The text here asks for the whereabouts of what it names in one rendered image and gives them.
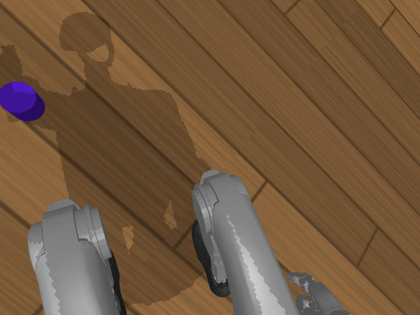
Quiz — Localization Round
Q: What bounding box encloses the right robot hand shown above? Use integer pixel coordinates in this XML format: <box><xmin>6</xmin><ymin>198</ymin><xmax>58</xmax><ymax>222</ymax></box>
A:
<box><xmin>287</xmin><ymin>272</ymin><xmax>344</xmax><ymax>315</ymax></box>

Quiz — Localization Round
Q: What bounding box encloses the tin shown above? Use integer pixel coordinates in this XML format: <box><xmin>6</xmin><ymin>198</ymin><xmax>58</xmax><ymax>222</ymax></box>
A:
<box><xmin>0</xmin><ymin>81</ymin><xmax>45</xmax><ymax>121</ymax></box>

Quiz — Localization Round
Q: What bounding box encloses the right robot foot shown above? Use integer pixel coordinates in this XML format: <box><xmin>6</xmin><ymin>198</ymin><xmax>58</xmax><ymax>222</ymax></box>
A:
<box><xmin>192</xmin><ymin>221</ymin><xmax>230</xmax><ymax>297</ymax></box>

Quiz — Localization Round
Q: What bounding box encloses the left robot foot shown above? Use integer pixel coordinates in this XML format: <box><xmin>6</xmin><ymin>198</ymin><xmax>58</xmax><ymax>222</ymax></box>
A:
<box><xmin>108</xmin><ymin>250</ymin><xmax>127</xmax><ymax>315</ymax></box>

